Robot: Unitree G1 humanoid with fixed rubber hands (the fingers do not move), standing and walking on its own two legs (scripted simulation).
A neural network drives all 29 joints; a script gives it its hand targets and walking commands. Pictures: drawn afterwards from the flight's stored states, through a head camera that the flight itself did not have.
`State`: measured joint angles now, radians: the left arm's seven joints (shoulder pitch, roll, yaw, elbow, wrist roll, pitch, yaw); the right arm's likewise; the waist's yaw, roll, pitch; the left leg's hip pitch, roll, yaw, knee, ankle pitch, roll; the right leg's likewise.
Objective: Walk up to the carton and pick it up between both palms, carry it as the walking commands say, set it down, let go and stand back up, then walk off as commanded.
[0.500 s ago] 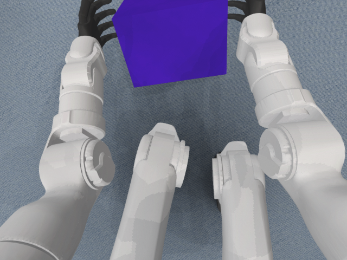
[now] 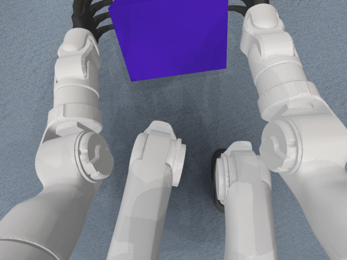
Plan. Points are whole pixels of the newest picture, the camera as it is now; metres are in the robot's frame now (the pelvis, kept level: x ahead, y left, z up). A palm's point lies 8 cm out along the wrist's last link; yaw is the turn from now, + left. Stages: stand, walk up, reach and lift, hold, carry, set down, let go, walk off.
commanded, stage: set down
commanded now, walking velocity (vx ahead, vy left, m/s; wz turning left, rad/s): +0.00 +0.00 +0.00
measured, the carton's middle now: (172, 23) +0.54 +0.14 -0.26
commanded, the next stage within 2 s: none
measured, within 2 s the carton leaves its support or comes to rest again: rests again in 1.52 s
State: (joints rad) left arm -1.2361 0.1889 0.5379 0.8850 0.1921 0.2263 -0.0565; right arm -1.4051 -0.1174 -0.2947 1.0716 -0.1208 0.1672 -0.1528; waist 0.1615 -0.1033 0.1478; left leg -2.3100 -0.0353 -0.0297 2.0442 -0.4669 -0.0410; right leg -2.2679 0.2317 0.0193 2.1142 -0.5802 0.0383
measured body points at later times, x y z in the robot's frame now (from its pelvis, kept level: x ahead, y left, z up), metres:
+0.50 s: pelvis +0.01 +0.00 +0.00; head +0.35 +0.04 +0.28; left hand +0.49 +0.29 -0.15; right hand +0.58 -0.01 -0.15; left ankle +0.13 +0.13 -0.36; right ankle +0.10 -0.10 -0.36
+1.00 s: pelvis +0.01 +0.00 -0.01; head +0.35 +0.04 +0.27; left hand +0.50 +0.29 -0.16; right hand +0.58 -0.01 -0.15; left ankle +0.13 +0.13 -0.36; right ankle +0.10 -0.10 -0.36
